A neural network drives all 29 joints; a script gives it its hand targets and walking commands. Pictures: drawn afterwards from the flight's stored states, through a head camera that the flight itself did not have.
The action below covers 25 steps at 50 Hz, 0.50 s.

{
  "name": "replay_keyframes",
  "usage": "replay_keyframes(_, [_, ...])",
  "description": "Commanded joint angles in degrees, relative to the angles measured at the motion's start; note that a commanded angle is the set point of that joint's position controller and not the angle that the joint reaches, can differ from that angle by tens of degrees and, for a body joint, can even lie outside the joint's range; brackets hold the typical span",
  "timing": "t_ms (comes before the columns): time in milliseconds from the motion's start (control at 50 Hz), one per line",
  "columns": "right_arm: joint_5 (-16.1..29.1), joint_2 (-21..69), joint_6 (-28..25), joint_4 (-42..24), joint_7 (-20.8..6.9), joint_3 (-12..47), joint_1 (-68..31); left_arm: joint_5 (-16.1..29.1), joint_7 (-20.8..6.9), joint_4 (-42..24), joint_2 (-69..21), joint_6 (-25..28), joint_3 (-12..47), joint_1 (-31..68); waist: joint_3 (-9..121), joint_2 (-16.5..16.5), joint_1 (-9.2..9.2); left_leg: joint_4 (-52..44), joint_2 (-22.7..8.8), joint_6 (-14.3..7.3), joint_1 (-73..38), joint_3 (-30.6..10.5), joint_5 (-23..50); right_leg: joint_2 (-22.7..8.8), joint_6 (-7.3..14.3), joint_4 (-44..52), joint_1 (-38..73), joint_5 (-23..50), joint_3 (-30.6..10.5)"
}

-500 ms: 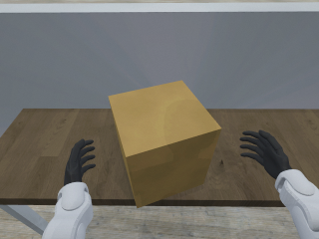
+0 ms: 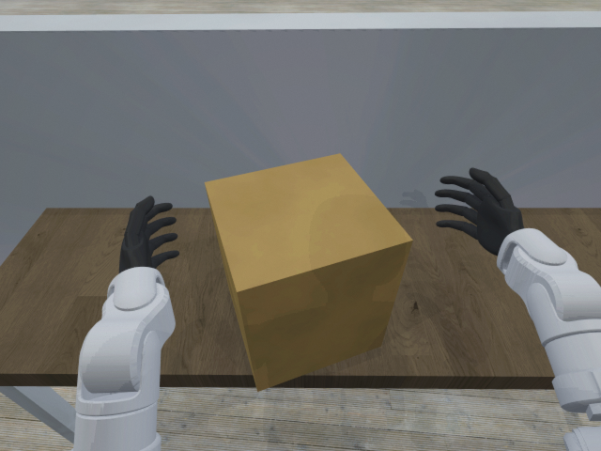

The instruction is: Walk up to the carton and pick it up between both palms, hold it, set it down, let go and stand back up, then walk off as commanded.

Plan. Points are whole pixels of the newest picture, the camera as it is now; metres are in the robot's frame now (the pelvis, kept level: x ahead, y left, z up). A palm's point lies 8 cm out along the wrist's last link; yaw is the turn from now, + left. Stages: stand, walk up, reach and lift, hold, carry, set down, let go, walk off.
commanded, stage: reach and lift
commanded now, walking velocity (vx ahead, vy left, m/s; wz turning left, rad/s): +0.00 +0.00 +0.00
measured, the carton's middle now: (299, 270) +0.38 +0.01 +0.05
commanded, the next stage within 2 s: none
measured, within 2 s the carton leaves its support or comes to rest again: neither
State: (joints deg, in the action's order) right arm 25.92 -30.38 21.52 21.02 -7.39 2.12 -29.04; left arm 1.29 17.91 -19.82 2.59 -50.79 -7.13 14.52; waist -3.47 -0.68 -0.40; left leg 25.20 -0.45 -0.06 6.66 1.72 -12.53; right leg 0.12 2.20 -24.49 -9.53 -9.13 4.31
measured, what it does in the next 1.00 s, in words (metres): stands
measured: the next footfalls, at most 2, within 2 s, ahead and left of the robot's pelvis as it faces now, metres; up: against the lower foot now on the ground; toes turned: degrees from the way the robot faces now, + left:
none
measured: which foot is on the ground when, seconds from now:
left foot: down 0.00-1.00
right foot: down 0.00-1.00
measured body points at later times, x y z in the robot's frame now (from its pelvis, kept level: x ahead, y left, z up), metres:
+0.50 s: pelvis +0.00 +0.00 +0.00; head -0.01 -0.01 +0.45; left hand +0.35 +0.20 +0.20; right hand +0.43 -0.21 +0.21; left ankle +0.02 +0.12 -0.74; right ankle +0.05 -0.09 -0.74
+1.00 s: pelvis +0.01 +0.00 +0.00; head +0.01 +0.00 +0.45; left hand +0.38 +0.21 +0.19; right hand +0.45 -0.19 +0.17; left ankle +0.02 +0.12 -0.74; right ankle +0.05 -0.09 -0.74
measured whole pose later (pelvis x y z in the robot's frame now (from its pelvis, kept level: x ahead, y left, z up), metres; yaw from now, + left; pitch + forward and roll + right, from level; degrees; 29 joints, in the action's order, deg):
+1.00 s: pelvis +0.01 +0.00 +0.00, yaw +0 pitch -1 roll +0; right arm 28.4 -29.0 20.6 47.2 -7.3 7.2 -49.9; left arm 1.3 17.1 6.5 3.8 -45.8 -9.9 37.6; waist -0.9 -0.8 4.6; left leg 25.2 -0.6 0.2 11.5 1.7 -12.2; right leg 0.3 2.2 -23.8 -14.1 -8.5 4.1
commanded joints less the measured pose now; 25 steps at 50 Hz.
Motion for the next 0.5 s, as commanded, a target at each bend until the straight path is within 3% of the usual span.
replay_keyframes(0, [5.75, -11.75, -1.52, -6.89, 0.62, -1.51, -24.85, 3.73, -0.87, -2.2, 7.2, 1.24, -1.99, 24.13, 22.77, 3.78, 7.67, -8.66, -1.69, 2.05, 6.05, -1.96, 11.04, 2.57, 2.81, 6.11, 11.38, 4.51, -7.61])
replay_keyframes(80, [6.15, -11.41, -1.23, -5.03, 0.62, -0.43, -28.77, 3.49, -0.58, -0.17, 8.37, 1.4, -2.78, 27.82, 24.29, 3.83, 9.01, -8.43, -1.74, 2.22, 6.89, -1.68, 11.65, 2.69, 2.79, 5.77, 12.31, 5.01, -7.63])
replay_keyframes(480, [7.05, -12.54, 0.09, 10.66, 0.81, 2.14, -47.93, 2.55, 0.33, 10.23, 12.2, 0.42, -3.33, 46.12, 29.58, 1.48, 10.63, -7.01, -2.03, 3.81, 7.19, -2.07, 15.55, 3.66, 2.94, 4.36, 12.45, 8.79, -6.22])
